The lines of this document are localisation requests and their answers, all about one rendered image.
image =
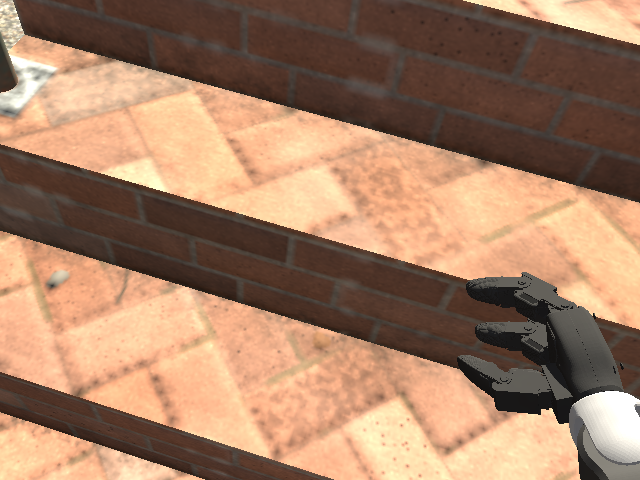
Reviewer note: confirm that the right robot forearm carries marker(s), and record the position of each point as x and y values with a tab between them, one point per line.
605	428

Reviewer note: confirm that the robot right hand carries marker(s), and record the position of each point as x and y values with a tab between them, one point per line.
560	337

